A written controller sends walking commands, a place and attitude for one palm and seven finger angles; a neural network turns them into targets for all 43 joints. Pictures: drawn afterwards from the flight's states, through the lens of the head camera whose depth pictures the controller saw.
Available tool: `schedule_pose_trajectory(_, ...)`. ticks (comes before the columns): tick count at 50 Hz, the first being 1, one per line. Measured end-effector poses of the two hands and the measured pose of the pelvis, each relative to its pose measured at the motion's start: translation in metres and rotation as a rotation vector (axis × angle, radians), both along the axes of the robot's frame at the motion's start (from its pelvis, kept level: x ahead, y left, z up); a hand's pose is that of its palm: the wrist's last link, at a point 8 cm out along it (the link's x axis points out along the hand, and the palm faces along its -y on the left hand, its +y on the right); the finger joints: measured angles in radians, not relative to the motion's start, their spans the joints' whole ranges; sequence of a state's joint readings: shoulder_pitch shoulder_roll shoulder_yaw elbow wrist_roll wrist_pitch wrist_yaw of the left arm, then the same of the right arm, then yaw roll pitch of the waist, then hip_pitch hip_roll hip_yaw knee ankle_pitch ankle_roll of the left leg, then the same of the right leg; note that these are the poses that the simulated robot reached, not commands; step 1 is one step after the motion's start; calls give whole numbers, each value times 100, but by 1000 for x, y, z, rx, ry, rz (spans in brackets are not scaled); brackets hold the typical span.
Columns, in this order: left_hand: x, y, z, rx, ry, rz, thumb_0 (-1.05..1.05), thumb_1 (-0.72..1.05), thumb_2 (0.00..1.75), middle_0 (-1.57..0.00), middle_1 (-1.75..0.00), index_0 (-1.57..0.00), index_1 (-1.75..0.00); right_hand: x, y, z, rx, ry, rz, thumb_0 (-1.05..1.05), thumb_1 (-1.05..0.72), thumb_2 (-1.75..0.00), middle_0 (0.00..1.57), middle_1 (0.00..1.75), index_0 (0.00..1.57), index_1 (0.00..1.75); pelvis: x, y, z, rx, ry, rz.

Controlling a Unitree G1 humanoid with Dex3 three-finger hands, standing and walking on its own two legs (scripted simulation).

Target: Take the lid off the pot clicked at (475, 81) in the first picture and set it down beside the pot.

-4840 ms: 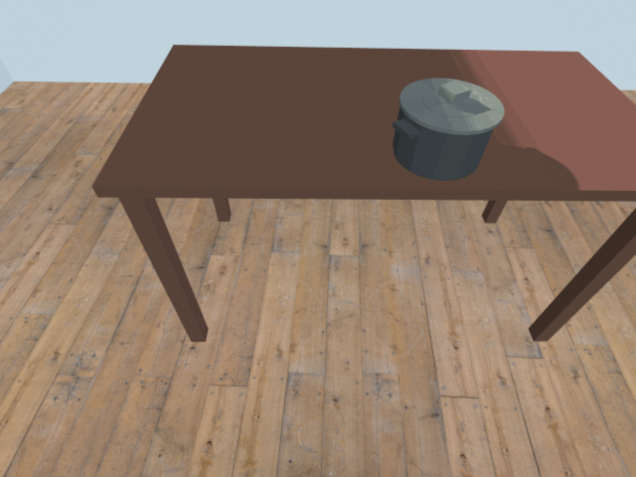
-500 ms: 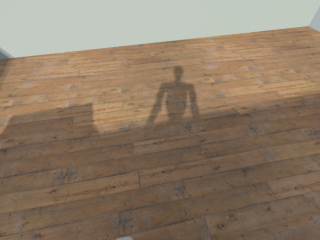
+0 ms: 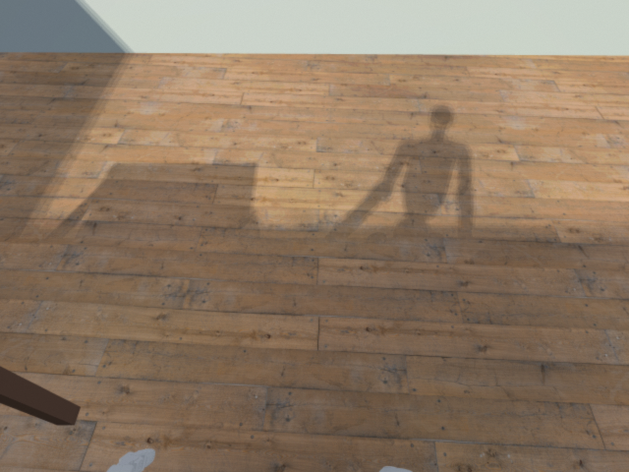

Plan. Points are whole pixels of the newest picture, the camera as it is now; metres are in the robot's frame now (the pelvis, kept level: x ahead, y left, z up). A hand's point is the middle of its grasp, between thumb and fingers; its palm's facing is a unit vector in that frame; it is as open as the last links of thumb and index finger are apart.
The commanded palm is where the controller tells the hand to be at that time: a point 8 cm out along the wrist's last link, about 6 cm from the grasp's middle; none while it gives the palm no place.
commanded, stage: turn to face it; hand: left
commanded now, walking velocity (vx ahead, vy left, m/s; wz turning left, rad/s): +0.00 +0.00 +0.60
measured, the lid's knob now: out of the picture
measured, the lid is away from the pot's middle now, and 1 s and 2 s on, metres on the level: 0.00 0.00 0.00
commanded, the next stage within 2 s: none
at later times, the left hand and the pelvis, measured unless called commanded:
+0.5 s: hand out of the picture -0.04 +0.15 -0.16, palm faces +0.36 -0.89 -0.28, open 7.3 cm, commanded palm none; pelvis -0.01 -0.05 +0.00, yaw +20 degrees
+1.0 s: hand out of the picture -0.03 +0.22 -0.15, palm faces +0.58 -0.77 -0.26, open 7.4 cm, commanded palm none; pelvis -0.01 -0.02 +0.00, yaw +36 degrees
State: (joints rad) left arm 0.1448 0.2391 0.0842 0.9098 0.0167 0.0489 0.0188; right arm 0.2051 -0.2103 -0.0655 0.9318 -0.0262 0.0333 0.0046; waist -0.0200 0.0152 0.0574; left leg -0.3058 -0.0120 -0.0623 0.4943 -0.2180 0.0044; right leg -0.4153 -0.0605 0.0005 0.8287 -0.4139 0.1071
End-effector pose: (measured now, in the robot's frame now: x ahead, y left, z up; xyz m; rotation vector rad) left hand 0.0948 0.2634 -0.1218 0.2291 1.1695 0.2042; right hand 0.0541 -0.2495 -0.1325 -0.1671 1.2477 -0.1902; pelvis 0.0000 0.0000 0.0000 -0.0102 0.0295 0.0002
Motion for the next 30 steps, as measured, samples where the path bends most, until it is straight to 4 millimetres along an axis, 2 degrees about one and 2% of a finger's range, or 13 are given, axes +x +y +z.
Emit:
schedule_pose_trajectory(3,7,-18,5,21,-57,9,1,91,89,-20,-30,-20,-30,7,-22,-13,12,2,20,1,-91,-90,21,30,20,30,0,-19,-7,17,3,39)
schedule_pose_trajectory(6,2,-35,12,41,-91,21,0,91,89,-20,-30,-20,-30,18,-43,-23,16,4,45,1,-91,-90,21,30,20,30,-2,-33,-10,22,-5,80)
schedule_pose_trajectory(10,-21,-53,21,40,-80,81,0,91,89,-20,-30,-20,-30,37,-56,-19,23,8,108,1,-91,-90,20,30,20,30,0,-45,-2,48,-19,146)
schedule_pose_trajectory(15,-56,-69,20,17,-38,162,0,91,89,-20,-30,-21,-30,60,-57,-12,32,14,193,1,-91,-90,20,30,19,30,1,-56,4,71,-29,215)
schedule_pose_trajectory(19,-94,-75,12,-3,17,243,0,91,89,-20,-30,-21,-30,84,-46,-10,31,15,274,1,-91,-90,20,30,19,30,-1,-58,4,69,-29,267)
schedule_pose_trajectory(22,-127,-74,5,-17,72,309,0,91,89,-20,-30,-21,-30,105,-29,-7,28,-5,342,1,-91,-90,20,30,19,30,-3,-54,2,62,-26,304)
schedule_pose_trajectory(27,-184,-64,-11,-46,155,425,0,91,89,-20,-30,-21,-30,144,16,0,18,-74,471,1,-91,-90,20,30,19,30,-8,-40,-5,39,-19,369)
schedule_pose_trajectory(30,-213,-51,-29,-69,184,490,1,91,89,-20,-30,-21,-30,163,47,3,3,-141,546,1,-91,-90,20,30,19,30,-11,-25,-17,21,-13,410)
